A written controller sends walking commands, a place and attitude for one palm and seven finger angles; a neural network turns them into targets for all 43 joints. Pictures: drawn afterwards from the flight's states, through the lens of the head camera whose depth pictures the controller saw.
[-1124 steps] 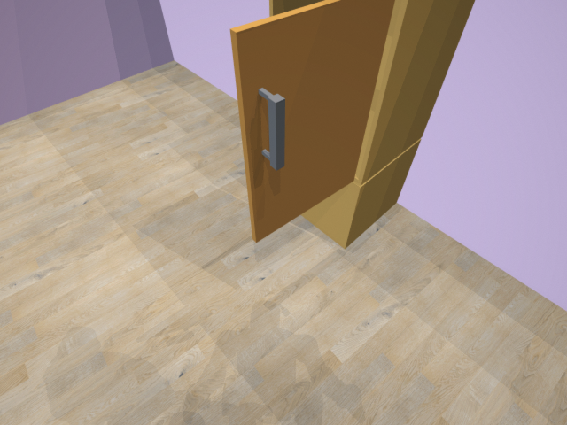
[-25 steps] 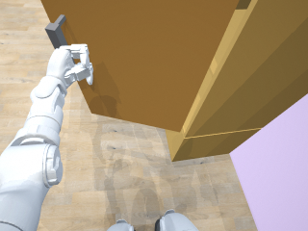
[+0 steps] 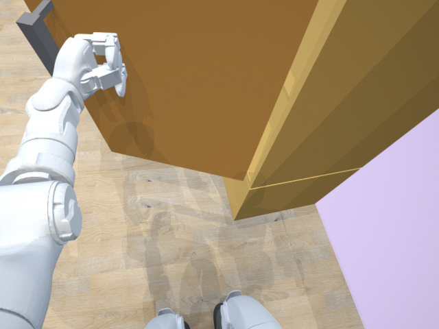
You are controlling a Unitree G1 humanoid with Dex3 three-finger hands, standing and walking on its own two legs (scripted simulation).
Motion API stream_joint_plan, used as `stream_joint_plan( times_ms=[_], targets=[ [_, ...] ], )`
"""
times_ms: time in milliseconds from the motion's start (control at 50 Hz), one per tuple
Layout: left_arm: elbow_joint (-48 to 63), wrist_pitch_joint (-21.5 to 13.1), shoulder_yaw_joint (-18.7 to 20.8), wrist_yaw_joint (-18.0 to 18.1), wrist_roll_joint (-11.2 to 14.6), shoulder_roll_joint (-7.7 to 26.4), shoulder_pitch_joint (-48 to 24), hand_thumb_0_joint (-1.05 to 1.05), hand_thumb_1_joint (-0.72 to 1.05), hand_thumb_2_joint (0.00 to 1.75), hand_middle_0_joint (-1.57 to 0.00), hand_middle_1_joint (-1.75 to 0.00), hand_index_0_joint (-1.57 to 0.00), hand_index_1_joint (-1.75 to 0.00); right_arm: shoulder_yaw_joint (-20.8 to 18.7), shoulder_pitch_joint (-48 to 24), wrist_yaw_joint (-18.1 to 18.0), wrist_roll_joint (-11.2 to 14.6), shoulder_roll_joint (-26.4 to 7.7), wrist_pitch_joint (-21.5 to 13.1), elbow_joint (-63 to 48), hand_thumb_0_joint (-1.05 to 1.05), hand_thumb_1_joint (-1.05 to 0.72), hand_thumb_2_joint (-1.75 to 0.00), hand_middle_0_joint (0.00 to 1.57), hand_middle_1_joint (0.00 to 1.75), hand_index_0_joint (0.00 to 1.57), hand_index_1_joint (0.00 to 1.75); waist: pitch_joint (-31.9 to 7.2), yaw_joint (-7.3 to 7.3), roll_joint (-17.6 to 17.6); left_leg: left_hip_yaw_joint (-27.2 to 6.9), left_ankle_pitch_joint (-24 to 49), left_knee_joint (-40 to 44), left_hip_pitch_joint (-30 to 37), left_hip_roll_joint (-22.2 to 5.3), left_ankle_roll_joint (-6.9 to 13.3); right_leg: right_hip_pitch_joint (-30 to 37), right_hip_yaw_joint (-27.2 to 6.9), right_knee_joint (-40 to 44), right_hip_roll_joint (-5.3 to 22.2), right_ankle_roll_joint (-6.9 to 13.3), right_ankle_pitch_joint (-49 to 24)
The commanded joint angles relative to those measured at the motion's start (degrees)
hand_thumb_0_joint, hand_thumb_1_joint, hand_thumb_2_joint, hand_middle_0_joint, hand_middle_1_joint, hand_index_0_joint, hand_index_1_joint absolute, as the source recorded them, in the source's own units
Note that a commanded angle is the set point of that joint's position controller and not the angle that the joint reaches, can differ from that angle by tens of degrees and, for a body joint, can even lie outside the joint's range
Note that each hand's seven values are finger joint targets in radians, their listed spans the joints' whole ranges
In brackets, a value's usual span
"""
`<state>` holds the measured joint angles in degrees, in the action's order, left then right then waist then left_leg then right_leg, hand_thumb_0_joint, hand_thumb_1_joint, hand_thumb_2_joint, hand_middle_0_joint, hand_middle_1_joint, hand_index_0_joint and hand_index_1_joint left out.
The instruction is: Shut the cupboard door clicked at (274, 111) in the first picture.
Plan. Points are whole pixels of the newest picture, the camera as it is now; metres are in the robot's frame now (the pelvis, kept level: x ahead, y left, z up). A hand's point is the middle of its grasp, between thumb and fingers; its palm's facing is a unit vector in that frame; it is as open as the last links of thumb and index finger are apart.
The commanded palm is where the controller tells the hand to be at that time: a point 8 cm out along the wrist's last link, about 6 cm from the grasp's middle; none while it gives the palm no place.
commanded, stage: push the door shut along its arc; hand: left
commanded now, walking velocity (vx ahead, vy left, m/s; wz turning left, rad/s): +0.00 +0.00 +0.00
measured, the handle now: (62, 57) +0.58 +0.19 +0.10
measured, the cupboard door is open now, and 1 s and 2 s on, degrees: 65 52 52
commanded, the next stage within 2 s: pull the fist back off the door in 0.36 s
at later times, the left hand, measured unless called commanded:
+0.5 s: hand (140, 56) +0.56 +0.06 +0.11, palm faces -0.40 -0.92 +0.04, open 3.4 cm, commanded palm +0.57 +0.09 +0.10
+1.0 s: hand (140, 60) +0.54 +0.06 +0.12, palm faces +0.04 -1.00 -0.05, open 3.1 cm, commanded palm +0.50 +0.10 +0.10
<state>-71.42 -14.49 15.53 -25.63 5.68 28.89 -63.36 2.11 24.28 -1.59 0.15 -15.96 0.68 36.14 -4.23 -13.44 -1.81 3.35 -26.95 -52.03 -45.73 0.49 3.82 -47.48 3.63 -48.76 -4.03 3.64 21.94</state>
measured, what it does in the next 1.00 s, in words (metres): stands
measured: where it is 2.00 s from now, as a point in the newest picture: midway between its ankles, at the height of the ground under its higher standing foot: outside the picture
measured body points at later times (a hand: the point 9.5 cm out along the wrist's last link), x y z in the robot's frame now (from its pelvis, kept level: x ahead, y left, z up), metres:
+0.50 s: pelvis -0.01 -0.01 -0.02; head +0.15 +0.00 +0.40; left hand +0.58 +0.11 +0.12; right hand -0.05 -0.28 -0.12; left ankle -0.03 +0.07 -0.69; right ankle +0.00 -0.08 -0.69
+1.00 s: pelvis +0.00 -0.02 +0.00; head +0.11 -0.03 +0.44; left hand +0.54 +0.11 +0.13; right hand -0.06 -0.27 -0.11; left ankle -0.03 +0.08 -0.69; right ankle +0.00 -0.08 -0.69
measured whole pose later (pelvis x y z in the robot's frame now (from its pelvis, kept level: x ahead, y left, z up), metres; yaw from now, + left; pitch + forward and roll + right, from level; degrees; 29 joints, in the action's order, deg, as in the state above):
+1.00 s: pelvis +0.00 -0.02 +0.00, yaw +0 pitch +21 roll +0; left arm -72.8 -21.8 19.1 4.0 -1.0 20.8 -62.4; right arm 0.1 29.4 5.2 -2.5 -15.9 0.4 36.3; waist -6.4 -13.2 -3.1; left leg 2.9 -25.6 -50.1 -45.1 -0.4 1.8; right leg -47.4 3.5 -47.5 -5.2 5.4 20.8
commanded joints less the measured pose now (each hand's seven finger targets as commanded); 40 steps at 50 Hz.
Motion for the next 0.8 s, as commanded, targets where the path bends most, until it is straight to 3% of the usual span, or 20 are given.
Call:
stream_joint_plan(
  times_ms=[0, 80, 100, 140, 180, 200, 300, 420, 440, 460, 480, 520, 560, 580, 620, 640, 660, 680, 700, 780],
  targets=[
    [12.2, -3.7, 0.1, -1.4, 2.0, 10.6, -31.8, 0.0, 0.9, 0.9, -1.3, -1.5, -1.3, -1.5, -4.0, 10.6, -1.0, 0.4, -11.0, -0.9, -1.2, 0.0, -0.9, -0.9, 0.2, 0.3, 0.2, 0.3, -30.6, -1.65, -5.9, -6.5, 31.9, 1.4, 19.7, -0.2, -0.7, 12.5, -3.9, 3.1, 0.9, -1.4, -28.1],
    [10.1, -2.1, -1.6, -2.0, 1.7, 9.7, -35.8, 0.0, 0.9, 0.9, -1.3, -1.5, -1.3, -1.5, -4.1, 10.8, -1.3, 0.2, -11.4, -1.4, 0.2, 0.0, -0.9, -0.9, 0.2, 0.3, 0.2, 0.3, -28.4, -3.8, -3.7, -6.5, 27.6, 0.6, 17.6, -0.3, -0.4, 9.8, -4.2, 4.0, 0.8, -2.0, -24.4],
    [9.3, -1.8, -2.7, -2.2, 2.3, 8.0, -37.7, 0.0, 0.9, 0.9, -1.3, -1.5, -1.3, -1.5, -3.9, 10.9, -1.5, 0.3, -11.4, -1.6, 0.7, 0.0, -0.9, -0.9, 0.2, 0.3, 0.2, 0.3, -28.5, -4.26, -5.1, -6.6, 28.8, 0.3, 18.3, -0.1, -0.3, 8.7, -3.8, 3.3, 0.7, -1.7, -25.0],
    [9.0, -1.4, -2.9, -2.1, 1.8, 8.5, -39.5, 0.0, 0.9, 0.9, -1.3, -1.5, -1.3, -1.5, -4.0, 11.1, -1.5, 0.1, -11.6, -1.9, 1.5, 0.0, -0.9, -0.9, 0.2, 0.3, 0.2, 0.3, -28.7, -4.96, -4.9, -6.8, 28.2, -0.4, 18.2, -0.4, -0.3, 7.1, -3.7, 3.2, 0.6, -1.9, -23.5],
    [8.3, -1.0, -2.7, -2.1, 1.8, 8.8, -40.6, 0.0, 0.9, 0.9, -1.3, -1.5, -1.3, -1.5, -3.9, 11.0, -1.5, -0.2, -11.6, -2.4, 1.8, 0.0, -0.9, -0.9, 0.2, 0.3, 0.2, 0.3, -29.6, -5.24, -4.4, -6.5, 27.1, -1.3, 16.4, -0.2, -0.2, 7.7, -4.0, 2.8, 0.7, -1.9, -23.2],
    [8.0, -1.0, -2.7, -2.3, 2.5, 8.4, -41.5, 0.0, 0.9, 0.9, -1.3, -1.5, -1.3, -1.5, -3.7, 11.0, -1.6, -0.1, -11.7, -2.5, 2.0, 0.0, -0.9, -0.9, 0.2, 0.3, 0.2, 0.3, -30.4, -4.96, -6.6, -6.4, 28.5, -1.7, 16.9, 0.1, -0.2, 7.5, -3.7, 1.9, 0.6, -1.4, -24.2],
    [8.2, -1.0, -5.3, -2.3, 1.8, 5.2, -45.3, 0.0, 0.9, 0.9, -1.3, -1.5, -1.3, -1.5, -3.8, 11.2, -1.2, -0.4, -11.6, -3.1, 3.3, 0.0, -0.9, -0.9, 0.2, 0.3, 0.2, 0.3, -33.0, -5.68, -9.8, -7.6, 32.1, -3.5, 20.7, -0.3, -0.4, 1.7, -2.5, -0.3, 0.0, -1.1, -22.5],
    [6.0, 0.6, -4.6, -1.3, 0.1, 7.5, -49.6, 0.0, 0.9, 0.9, -1.3, -1.5, -1.3, -1.5, -3.6, 12.0, -1.1, -0.8, -12.0, -3.2, 4.2, 0.0, -0.9, -0.9, 0.2, 0.3, 0.2, 0.3, -32.7, -6.98, -8.8, -7.8, 30.1, -5.0, 17.9, -0.3, -0.3, -0.4, -2.3, -1.0, -0.3, -1.3, -20.3],
    [4.9, 1.0, -5.4, -1.3, 0.1, 5.6, -49.8, 0.0, 0.9, 0.9, -1.3, -1.5, -1.3, -1.5, -3.7, 11.8, -1.1, -0.8, -11.8, -3.4, 4.0, 0.0, -0.9, -0.9, 0.2, 0.3, 0.2, 0.3, -32.4, -7.43, -7.7, -7.5, 28.4, -5.3, 16.6, -0.1, -0.1, -0.2, -2.6, -0.9, -0.2, -1.5, -20.0],
    [3.2, 2.8, 10.4, 10.6, 4.2, 12.4, -48.5, 0.0, 0.9, 0.9, -1.3, -1.5, -1.3, -1.5, -2.9, 14.9, -0.1, -1.1, -10.1, -3.9, 1.9, 0.0, -0.9, -0.9, 0.2, 0.3, 0.2, 0.3, -32.4, -4.66, -8.4, -8.2, 27.4, -5.0, 9.3, -1.2, -1.0, 4.1, -4.1, 0.2, 0.9, -1.5, -21.5],
    [1.8, 3.7, 6.8, 16.4, 2.2, 8.8, -45.4, 0.0, 0.9, 0.9, -1.3, -1.5, -1.3, -1.5, -2.5, 15.5, 1.4, -1.6, -9.9, -4.2, 1.0, 0.0, -0.9, -0.9, 0.2, 0.3, 0.2, 0.3, -32.4, -4.93, -7.9, -8.2, 26.9, -3.7, 7.3, -1.1, -1.4, 5.8, -4.4, 0.0, 1.0, -2.0, -21.9],
    [4.0, 2.5, 7.4, 23.2, 1.4, 5.0, -42.2, 0.0, 0.9, 0.9, -1.3, -1.5, -1.3, -1.5, -3.4, 17.0, 3.5, -2.9, -9.8, -3.9, 0.2, 0.0, -0.9, -0.9, 0.2, 0.3, 0.2, 0.3, -35.2, -4.12, -6.7, -9.1, 31.5, -3.0, 11.0, -1.2, -1.9, 5.9, -3.9, -0.7, 1.3, -2.5, -24.5],
    [9.6, -1.5, 7.3, 30.4, -2.1, 3.3, -38.0, 0.0, 0.9, 0.9, -1.3, -1.5, -1.3, -1.5, -3.9, 17.7, 5.5, -4.4, -9.3, -3.4, -1.0, 0.0, -0.9, -0.9, 0.2, 0.3, 0.2, 0.3, -38.7, -2.01, -7.1, -8.4, 34.8, -3.6, 12.2, -1.1, -2.3, 8.1, -3.9, -1.4, 1.6, -2.6, -28.5],
    [12.7, -4.4, 5.6, 33.7, -5.0, 2.0, -38.2, 0.0, 0.9, 0.9, -1.3, -1.5, -1.3, -1.5, -4.1, 17.8, 6.5, -5.2, -9.0, -3.4, -1.0, 0.0, -0.9, -0.9, 0.2, 0.3, 0.2, 0.3, -39.4, -2.0, -7.9, -8.2, 35.3, -4.3, 12.7, -1.2, -2.3, 7.3, -4.1, -1.7, 1.6, -2.6, -29.3],
    [13.4, -8.3, 1.9, 36.0, -9.8, 0.1, -37.5, 0.0, 0.9, 0.9, -1.3, -1.5, -1.3, -1.5, -4.9, 18.7, 8.1, -5.6, -9.2, -3.1, 0.2, 0.0, -0.9, -0.9, 0.2, 0.3, 0.2, 0.3, -38.9, -2.83, -7.1, -8.7, 35.5, -4.5, 13.9, -1.5, -2.3, 5.7, -3.7, -1.9, 1.2, -2.8, -28.5],
    [14.0, -9.3, 2.4, 35.9, -11.0, 2.0, -37.7, 0.0, 0.9, 0.9, -1.3, -1.5, -1.3, -1.5, -5.3, 19.3, 8.3, -5.5, -9.6, -2.5, 0.5, 0.0, -0.9, -0.9, 0.2, 0.3, 0.2, 0.3, -39.5, -2.91, -6.4, -8.2, 34.0, -3.9, 13.7, -1.3, -2.2, 8.1, -3.9, -1.3, 1.2, -2.8, -28.6],
    [13.3, -9.3, 1.1, 35.0, -11.4, 1.3, -37.3, 0.0, 0.9, 0.9, -1.3, -1.5, -1.3, -1.5, -5.5, 19.3, 8.4, -5.1, -9.7, -2.0, 0.3, 0.0, -0.9, -0.9, 0.2, 0.3, 0.2, 0.3, -39.4, -3.05, -5.1, -7.5, 31.7, -2.9, 12.8, -0.7, -1.9, 10.8, -4.4, -0.2, 1.1, -2.9, -28.8],
    [13.4, -8.9, -0.6, 33.9, -11.0, -0.1, -38.7, 0.0, 0.9, 0.9, -1.3, -1.5, -1.3, -1.5, -5.7, 19.2, 8.3, -4.6, -9.6, -1.6, 0.2, 0.0, -0.9, -0.9, 0.2, 0.3, 0.2, 0.3, -39.1, -3.72, -4.5, -7.2, 29.6, -1.8, 12.5, -0.4, -1.7, 12.9, -4.6, 0.9, 1.2, -3.0, -28.9],
    [12.7, -8.4, 0.8, 32.8, -10.2, 1.3, -38.7, 0.0, 0.9, 0.9, -1.3, -1.5, -1.3, -1.5, -5.9, 19.7, 7.8, -4.2, -9.9, -1.2, 0.3, 0.0, -0.9, -0.9, 0.2, 0.3, 0.2, 0.3, -39.3, -3.52, -3.8, -7.0, 29.5, -1.2, 12.9, -0.2, -1.5, 14.7, -4.9, 1.6, 1.2, -3.1, -29.9],
    [11.6, -6.1, 7.1, 30.7, -5.9, 6.9, -37.4, 0.0, 0.9, 0.9, -1.3, -1.5, -1.3, -1.5, -5.2, 18.3, 6.3, -2.9, -9.5, -0.2, -0.7, 0.0, -0.9, -0.9, 0.2, 0.3, 0.2, 0.3, -37.9, -1.19, -2.2, -4.9, 24.2, 2.1, 8.4, 0.9, -1.3, 24.4, -6.8, 4.5, 1.5, -3.5, -31.5]
  ],
)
